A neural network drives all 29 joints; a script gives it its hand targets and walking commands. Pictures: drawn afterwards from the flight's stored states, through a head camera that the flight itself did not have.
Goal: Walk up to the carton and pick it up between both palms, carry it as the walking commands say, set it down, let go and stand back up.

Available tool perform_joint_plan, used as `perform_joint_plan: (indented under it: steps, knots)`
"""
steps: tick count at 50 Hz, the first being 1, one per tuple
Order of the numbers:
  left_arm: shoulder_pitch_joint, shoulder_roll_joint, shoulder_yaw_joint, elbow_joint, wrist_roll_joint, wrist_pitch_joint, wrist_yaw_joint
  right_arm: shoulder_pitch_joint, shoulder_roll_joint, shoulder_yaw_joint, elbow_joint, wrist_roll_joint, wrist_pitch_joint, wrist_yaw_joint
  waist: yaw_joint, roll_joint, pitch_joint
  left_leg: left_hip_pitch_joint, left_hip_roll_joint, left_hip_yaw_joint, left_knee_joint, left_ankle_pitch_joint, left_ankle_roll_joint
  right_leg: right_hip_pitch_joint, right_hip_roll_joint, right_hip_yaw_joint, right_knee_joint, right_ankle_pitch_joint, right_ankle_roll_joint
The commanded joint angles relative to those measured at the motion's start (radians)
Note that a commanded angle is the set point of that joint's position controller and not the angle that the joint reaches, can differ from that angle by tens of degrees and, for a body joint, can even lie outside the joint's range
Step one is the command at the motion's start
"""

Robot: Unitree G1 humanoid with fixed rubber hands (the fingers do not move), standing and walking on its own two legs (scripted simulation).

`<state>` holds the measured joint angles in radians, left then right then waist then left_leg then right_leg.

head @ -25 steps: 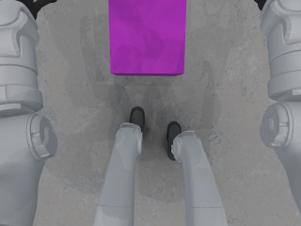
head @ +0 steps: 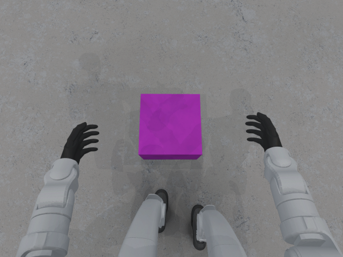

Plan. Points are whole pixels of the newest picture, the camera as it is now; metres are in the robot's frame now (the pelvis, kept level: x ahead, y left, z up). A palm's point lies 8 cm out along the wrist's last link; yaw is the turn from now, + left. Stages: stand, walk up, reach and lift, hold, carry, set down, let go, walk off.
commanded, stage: let go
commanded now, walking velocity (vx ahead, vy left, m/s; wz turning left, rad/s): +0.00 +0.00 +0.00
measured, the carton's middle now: (170, 128) +0.53 +0.06 -0.63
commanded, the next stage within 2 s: stand in 0.86 s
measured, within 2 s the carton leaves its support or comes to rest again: neither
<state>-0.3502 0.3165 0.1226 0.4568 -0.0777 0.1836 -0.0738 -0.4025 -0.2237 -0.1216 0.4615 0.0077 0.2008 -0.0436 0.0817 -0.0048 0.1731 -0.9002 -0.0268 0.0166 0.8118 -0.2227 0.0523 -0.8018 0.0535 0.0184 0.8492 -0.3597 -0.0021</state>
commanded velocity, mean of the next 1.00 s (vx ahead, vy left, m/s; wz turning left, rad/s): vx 0.00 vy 0.00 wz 0.00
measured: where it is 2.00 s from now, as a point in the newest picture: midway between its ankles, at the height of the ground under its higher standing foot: (179, 226)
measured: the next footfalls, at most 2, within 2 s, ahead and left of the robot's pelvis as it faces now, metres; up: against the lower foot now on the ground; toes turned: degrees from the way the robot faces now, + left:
none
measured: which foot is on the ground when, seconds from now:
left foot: down 0.00-1.00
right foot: down 0.00-1.00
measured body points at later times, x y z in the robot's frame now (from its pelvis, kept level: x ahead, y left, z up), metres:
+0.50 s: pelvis +0.05 -0.03 +0.04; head +0.08 -0.02 +0.49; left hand +0.21 +0.20 -0.04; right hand +0.22 -0.26 -0.03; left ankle +0.09 +0.08 -0.69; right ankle +0.02 -0.12 -0.69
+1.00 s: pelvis +0.08 -0.03 +0.04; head +0.05 -0.02 +0.49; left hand +0.22 +0.24 -0.04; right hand +0.24 -0.29 -0.04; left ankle +0.09 +0.08 -0.69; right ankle +0.02 -0.12 -0.69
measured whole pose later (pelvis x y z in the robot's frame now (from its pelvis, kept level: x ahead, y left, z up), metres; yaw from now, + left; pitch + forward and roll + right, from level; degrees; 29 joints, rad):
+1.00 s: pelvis +0.08 -0.03 +0.04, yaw +1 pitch -2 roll +1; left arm 0.27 0.28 0.04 0.57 0.04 0.08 0.00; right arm 0.21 -0.25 -0.04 0.67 -0.04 0.03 0.02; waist 0.02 -0.05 -0.06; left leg -0.22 -0.03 0.00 0.53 -0.28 0.01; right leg -0.10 0.05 0.03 0.52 -0.38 -0.05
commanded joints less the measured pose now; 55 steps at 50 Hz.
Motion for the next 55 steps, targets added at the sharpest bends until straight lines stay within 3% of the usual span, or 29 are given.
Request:
perform_joint_plan:
  steps: [1,3,5,6,7,8,9,11,14,16,17,19,20,22,24,25,27,28,30,35,37,42,43,44,45,46,48,49,55]
  knots:
    - [0.053,0.054,-0.008,-0.065,0.035,-0.073,-0.012,0.042,-0.082,-0.024,0.000,-0.041,-0.072,0.032,-0.033,0.016,-0.623,0.781,0.046,-0.091,-0.120,0.122,-0.047,-0.043,-0.021,0.007,-0.219,-0.069,0.003]
    - [0.136,0.044,0.013,-0.047,0.070,-0.081,-0.007,0.127,-0.064,-0.047,0.046,-0.082,-0.081,0.048,-0.043,-0.008,-0.470,0.742,0.030,-0.071,-0.194,-0.083,-0.069,0.047,-0.026,0.004,-0.266,-0.164,-0.005]
    - [0.191,0.020,-0.008,0.001,0.051,-0.082,-0.010,0.172,-0.044,-0.021,0.050,-0.071,-0.095,0.064,-0.069,-0.012,-0.372,0.751,0.032,-0.064,-0.227,-0.114,-0.061,0.091,-0.029,-0.001,-0.303,-0.171,-0.015]
    - [0.187,0.027,-0.002,-0.033,0.071,-0.085,-0.005,0.191,-0.043,-0.025,0.066,-0.066,-0.101,0.067,-0.063,0.040,-0.331,0.756,0.029,-0.053,-0.245,-0.132,-0.064,0.099,-0.032,-0.004,-0.311,-0.176,-0.017]
    - [0.160,0.043,0.003,-0.054,0.074,-0.094,-0.002,0.157,-0.058,-0.040,0.020,-0.061,-0.119,0.072,-0.052,0.048,-0.321,0.739,0.029,-0.046,-0.254,-0.123,-0.068,0.130,-0.035,0.004,-0.325,-0.160,-0.019]
    - [0.221,0.042,-0.005,-0.096,0.083,-0.107,0.003,0.246,-0.049,-0.024,-0.006,-0.067,-0.129,0.075,-0.051,0.031,-0.341,0.800,0.023,-0.047,-0.268,-0.050,-0.062,0.187,-0.031,0.005,-0.337,-0.100,-0.016]
    - [0.177,0.048,-0.012,-0.087,0.066,-0.106,0.003,0.184,-0.061,-0.020,-0.018,-0.049,-0.132,0.077,-0.056,0.027,-0.276,0.776,0.024,-0.046,-0.272,-0.083,-0.058,0.163,-0.035,0.006,-0.350,-0.136,-0.015]
    - [0.263,0.036,-0.040,-0.114,0.060,-0.105,0.005,0.260,-0.049,0.008,-0.029,-0.036,-0.130,0.083,-0.057,0.039,-0.231,0.835,0.022,-0.039,-0.294,-0.069,-0.052,0.211,-0.044,0.010,-0.381,-0.132,-0.023]
    - [0.411,0.008,-0.029,-0.171,0.076,-0.104,0.003,0.391,-0.054,0.032,-0.116,-0.033,-0.145,0.088,-0.065,-0.026,-0.228,1.007,-0.002,-0.035,-0.311,0.050,-0.051,0.255,-0.077,0.037,-0.452,-0.054,-0.032]
    - [0.440,0.019,-0.015,-0.194,0.077,-0.107,0.004,0.392,-0.057,0.031,-0.158,-0.030,-0.151,0.088,-0.048,-0.019,-0.215,0.998,-0.002,-0.031,-0.331,0.084,-0.048,0.305,-0.071,0.033,-0.459,0.001,-0.015]
    - [0.479,0.012,-0.030,-0.182,0.073,-0.098,0.000,0.438,-0.055,0.041,-0.158,-0.038,-0.147,0.089,-0.054,-0.041,-0.189,1.027,-0.008,-0.026,-0.330,0.095,-0.048,0.308,-0.077,0.037,-0.481,-0.003,-0.017]
    - [0.498,0.016,-0.029,-0.213,0.091,-0.104,-0.001,0.466,-0.068,0.045,-0.190,-0.040,-0.151,0.098,-0.051,-0.025,-0.173,1.064,-0.018,-0.016,-0.335,0.122,-0.049,0.293,-0.085,0.041,-0.506,0.026,-0.016]
    - [0.503,0.013,-0.030,-0.213,0.089,-0.103,-0.001,0.486,-0.060,0.052,-0.192,-0.045,-0.150,0.095,-0.055,-0.058,-0.162,1.070,-0.024,-0.017,-0.331,0.125,-0.048,0.296,-0.086,0.043,-0.516,0.025,-0.014]
    - [0.512,0.021,-0.038,-0.227,0.090,-0.103,-0.004,0.517,-0.050,0.056,-0.200,-0.035,-0.150,0.096,-0.058,-0.014,-0.160,1.074,-0.022,-0.013,-0.339,0.147,-0.046,0.342,-0.086,0.043,-0.520,0.075,-0.008]
    - [0.557,0.016,-0.044,-0.217,0.097,-0.097,-0.005,0.578,-0.051,0.077,-0.206,-0.028,-0.142,0.098,-0.058,-0.050,-0.173,1.083,-0.030,-0.015,-0.342,0.196,-0.040,0.389,-0.084,0.039,-0.524,0.144,0.003]
    - [0.537,0.029,-0.042,-0.212,0.083,-0.094,-0.004,0.536,-0.056,0.061,-0.210,-0.020,-0.142,0.099,-0.057,-0.028,-0.158,1.075,-0.023,-0.011,-0.345,0.192,-0.042,0.391,-0.076,0.038,-0.517,0.149,0.009]
    - [0.523,0.033,-0.034,-0.193,0.082,-0.082,-0.005,0.529,-0.057,0.050,-0.221,-0.035,-0.130,0.098,-0.069,-0.068,-0.124,1.060,-0.028,-0.009,-0.343,0.155,-0.040,0.401,-0.078,0.032,-0.521,0.128,0.017]
    - [0.536,0.031,-0.038,-0.171,0.075,-0.075,-0.005,0.554,-0.058,0.057,-0.195,-0.041,-0.119,0.093,-0.075,-0.103,-0.099,1.076,-0.034,-0.004,-0.337,0.163,-0.037,0.386,-0.083,0.041,-0.536,0.133,0.021]
    - [0.557,0.043,-0.028,-0.170,0.090,-0.073,-0.005,0.547,-0.075,0.036,-0.197,-0.044,-0.112,0.091,-0.058,-0.060,-0.114,1.074,-0.034,-0.006,-0.340,0.202,-0.040,0.426,-0.076,0.033,-0.521,0.164,0.019]
    - [0.547,0.018,-0.035,-0.169,0.084,-0.034,0.012,0.560,-0.089,0.037,-0.128,-0.030,-0.100,0.086,-0.077,-0.011,-0.124,1.049,-0.026,-0.001,-0.341,0.258,-0.057,0.469,-0.059,0.022,-0.492,0.247,0.021]
    - [0.559,0.027,-0.031,-0.175,0.092,-0.017,0.027,0.591,-0.088,0.050,-0.117,-0.011,-0.110,0.078,-0.072,-0.024,-0.162,1.027,-0.028,-0.010,-0.334,0.308,-0.044,0.521,-0.057,0.020,-0.471,0.331,0.026]
    - [0.554,0.012,-0.041,-0.177,0.085,0.006,0.053,0.568,-0.099,0.076,-0.094,-0.003,-0.126,0.064,-0.081,-0.037,-0.187,0.959,-0.040,-0.016,-0.305,0.302,-0.052,0.505,-0.063,0.015,-0.436,0.389,0.024]
    - [0.554,0.140,-0.022,-0.067,0.103,-0.062,0.078,0.562,-0.185,0.023,0.062,-0.038,-0.157,0.052,-0.046,-0.061,-0.362,0.852,0.094,-0.094,-0.321,0.264,-0.054,0.580,-0.089,0.063,-0.407,0.287,0.007]
    - [0.553,0.130,-0.027,-0.047,0.112,-0.088,0.082,0.561,-0.211,0.025,0.071,-0.036,-0.170,0.054,-0.047,-0.024,-0.358,0.795,0.077,-0.085,-0.325,0.212,-0.049,0.628,-0.090,0.073,-0.441,0.229,0.002]
    - [0.555,0.144,-0.026,-0.037,0.115,-0.114,0.084,0.563,-0.219,0.014,0.083,-0.044,-0.186,0.050,-0.067,-0.016,-0.338,0.801,0.078,-0.076,-0.318,0.197,-0.047,0.628,-0.101,0.108,-0.444,0.239,-0.010]
    - [0.553,0.151,-0.027,-0.022,0.122,-0.136,0.080,0.553,-0.206,0.019,0.095,-0.049,-0.193,0.050,-0.070,-0.034,-0.294,0.776,0.084,-0.080,-0.318,0.238,-0.044,0.604,-0.105,0.107,-0.435,0.278,-0.016]
    - [0.558,0.127,-0.031,0.014,0.123,-0.155,0.080,0.546,-0.192,0.024,0.129,-0.049,-0.209,0.054,-0.072,-0.013,-0.225,0.740,0.089,-0.092,-0.342,0.199,-0.038,0.560,-0.113,0.112,-0.450,0.272,-0.009]
    - [0.568,0.116,-0.035,0.032,0.116,-0.158,0.078,0.540,-0.213,0.017,0.144,-0.049,-0.218,0.054,-0.061,-0.003,-0.218,0.740,0.089,-0.095,-0.331,0.208,-0.036,0.547,-0.116,0.121,-0.457,0.279,-0.010]
    - [0.582,0.152,-0.023,0.108,0.103,-0.200,0.080,0.541,-0.210,0.019,0.204,-0.044,-0.236,0.049,-0.068,0.016,-0.233,0.750,0.110,-0.103,-0.328,0.334,-0.029,0.582,-0.123,0.144,-0.449,0.455,-0.006]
